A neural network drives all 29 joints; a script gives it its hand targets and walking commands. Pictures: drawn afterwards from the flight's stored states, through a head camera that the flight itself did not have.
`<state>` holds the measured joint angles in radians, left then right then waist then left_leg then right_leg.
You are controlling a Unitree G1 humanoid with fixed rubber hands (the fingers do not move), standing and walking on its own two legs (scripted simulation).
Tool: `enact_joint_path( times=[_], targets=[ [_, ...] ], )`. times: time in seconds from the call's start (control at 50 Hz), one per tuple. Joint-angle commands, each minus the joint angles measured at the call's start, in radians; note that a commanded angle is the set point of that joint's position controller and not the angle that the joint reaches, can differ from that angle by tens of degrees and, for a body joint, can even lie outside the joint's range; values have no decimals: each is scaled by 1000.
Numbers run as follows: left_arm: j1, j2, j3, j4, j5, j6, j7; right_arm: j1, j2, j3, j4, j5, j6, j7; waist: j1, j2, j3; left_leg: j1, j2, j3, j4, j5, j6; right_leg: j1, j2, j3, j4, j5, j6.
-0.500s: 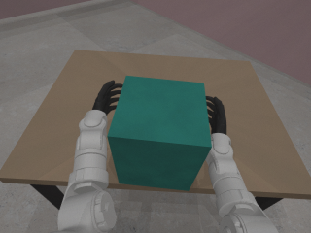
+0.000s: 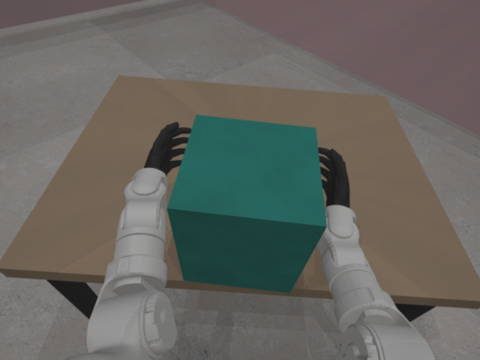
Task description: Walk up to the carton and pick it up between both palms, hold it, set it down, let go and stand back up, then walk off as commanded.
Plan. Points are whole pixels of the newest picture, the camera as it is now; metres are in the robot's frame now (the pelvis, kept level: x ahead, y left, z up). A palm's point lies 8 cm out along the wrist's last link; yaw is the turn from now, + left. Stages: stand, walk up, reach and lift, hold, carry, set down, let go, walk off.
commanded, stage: reach and lift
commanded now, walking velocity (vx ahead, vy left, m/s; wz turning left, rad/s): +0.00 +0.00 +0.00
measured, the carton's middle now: (245, 208) +0.37 +0.02 +0.03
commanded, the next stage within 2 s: none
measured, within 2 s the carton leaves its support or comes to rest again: leaves its support in 0.12 s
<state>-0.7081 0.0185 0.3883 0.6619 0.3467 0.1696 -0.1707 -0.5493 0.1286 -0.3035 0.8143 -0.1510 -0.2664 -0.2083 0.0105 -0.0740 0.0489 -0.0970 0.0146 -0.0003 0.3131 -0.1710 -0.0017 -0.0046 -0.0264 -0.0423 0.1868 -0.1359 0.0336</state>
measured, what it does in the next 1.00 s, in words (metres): stands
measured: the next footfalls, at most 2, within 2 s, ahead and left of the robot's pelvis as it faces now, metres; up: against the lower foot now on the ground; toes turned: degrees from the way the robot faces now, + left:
none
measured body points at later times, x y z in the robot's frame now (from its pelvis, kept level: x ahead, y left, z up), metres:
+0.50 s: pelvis -0.02 +0.00 +0.00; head -0.01 +0.03 +0.45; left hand +0.41 +0.16 +0.12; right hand +0.37 -0.15 +0.10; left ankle +0.00 +0.11 -0.75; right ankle -0.02 -0.14 -0.75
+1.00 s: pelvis -0.01 +0.00 +0.00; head -0.03 +0.03 +0.45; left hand +0.38 +0.16 +0.17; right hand +0.37 -0.15 +0.15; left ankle +0.00 +0.11 -0.75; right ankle -0.02 -0.14 -0.75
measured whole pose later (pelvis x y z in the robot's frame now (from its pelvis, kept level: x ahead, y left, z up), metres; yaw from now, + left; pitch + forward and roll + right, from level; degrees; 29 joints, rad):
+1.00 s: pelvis -0.01 +0.00 +0.00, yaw +1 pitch -6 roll -1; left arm -0.63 -0.01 0.28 0.28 0.28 0.47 -0.06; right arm -0.55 -0.03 -0.01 0.58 0.16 -0.01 -0.24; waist -0.05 -0.07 0.06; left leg -0.05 0.02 -0.01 0.35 -0.18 0.00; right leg 0.04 -0.02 -0.05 0.22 -0.15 0.03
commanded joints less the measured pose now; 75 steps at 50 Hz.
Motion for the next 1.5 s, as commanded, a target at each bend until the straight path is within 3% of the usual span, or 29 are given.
enact_joint_path(
  times=[0.0, 0.14, 0.18, 0.28, 0.3, 0.32, 0.44, 0.54, 0.6, 0.72, 0.84, 1.0, 1.08, 1.14, 1.22, 1.32, 1.42, 1.48],
  targets=[
    [-480, -580, -367, -16, -35, -119, -57, -617, 455, 380, -85, -75, -119, 73, -28, 118, -422, 171, -24, 99, 34, 490, -56, 52, 65, -95, 27, 251, 2],
    [-592, -601, -348, 37, -31, -203, -32, -760, 451, 336, -42, -118, -201, 82, -23, 111, -476, 147, -20, 115, 14, 380, -46, 26, 59, -99, 11, 177, -10],
    [-604, -601, -331, 94, -22, -217, -25, -767, 449, 309, 24, -131, -205, 90, -20, 113, -452, 130, -14, 117, -4, 302, -40, 6, 57, -100, -2, 104, -17],
    [-679, -597, -309, 153, -18, -238, -3, -855, 456, 267, 61, -148, -204, 106, -1, 90, -462, 59, -13, 129, -53, 97, -14, -4, 49, -99, -6, 8, -22],
    [-697, -611, -328, 116, -30, -244, 4, -867, 468, 266, 38, -147, -207, 110, 3, 94, -503, 65, -11, 127, -51, 101, -14, 4, 50, -99, 4, 21, -23],
    [-691, -601, -314, 161, -24, -235, 5, -873, 460, 267, 57, -143, -192, 112, 3, 85, -469, 48, -13, 131, -63, 70, -10, 0, 50, -98, -4, -1, -20],
    [-617, -636, -341, 85, -33, -190, 22, -878, 480, 346, -22, -71, -142, 124, 33, 116, -582, 127, -19, 148, -14, 281, -22, 49, 65, -84, 6, 108, -20],
    [-572, -652, -413, -42, -82, -127, 16, -842, 499, 479, -147, 30, -92, 106, 28, 96, -587, 190, -24, 120, 37, 485, -36, 91, 70, -77, 24, 262, -8],
    [-547, -658, -491, -151, -128, -90, 4, -812, 503, 578, -259, 94, -67, 84, -2, 86, -591, 209, -30, 96, 70, 564, -43, 127, 63, -71, 45, 414, 7],
    [-467, -638, -593, -360, -161, 30, -11, -725, 460, 713, -432, 216, 37, 45, -53, 81, -585, 267, -45, 64, 101, 592, -49, 168, 59, -65, 72, 536, 25],
    [-420, -599, -587, -439, -138, 192, -30, -727, 380, 723, -517, 280, 158, 40, -68, 86, -394, 249, -49, 51, 62, 479, -50, 110, 67, -74, 51, 362, 20],
    [-521, -634, -647, -501, -170, 282, 12, -905, 358, 682, -625, 324, 221, 83, -52, 127, -501, 256, -36, 42, 44, 387, -59, 45, 88, -90, 60, 162, -3],
    [-560, -618, -588, -423, -153, 329, 24, -944, 343, 610, -536, 306, 270, 107, -51, 117, -438, 215, -31, 48, 0, 210, -43, 9, 79, -83, 51, 11, -13],
    [-576, -611, -543, -370, -140, 368, 15, -980, 338, 562, -478, 298, 305, 115, -65, 99, -393, 189, -33, 51, -27, 127, -26, 18, 71, -78, 47, -27, -12],
    [-616, -592, -501, -330, -137, 398, 3, -1013, 339, 526, -403, 309, 339, 115, -91, 90, -373, 180, -43, 62, -25, 130, -19, 29, 70, -76, 48, 11, -7],
    [-637, -597, -496, -338, -154, 420, -2, -1060, 363, 562, -438, 361, 375, 99, -98, 80, -425, 191, -59, 65, 9, 211, -18, 70, 71, -67, 62, 128, 7],
    [-656, -606, -535, -453, -187, 434, 11, -1097, 395, 650, -535, 439, 425, 76, -100, 72, -510, 225, -70, 47, 49, 322, -23, 117, 76, -57, 88, 299, 29],
    [-660, -596, -539, -458, -190, 458, 16, -1094, 397, 663, -532, 467, 470, 67, -105, 79, -473, 217, -68, 42, 44, 300, -26, 96, 80, -53, 85, 273, 31]
  ],
)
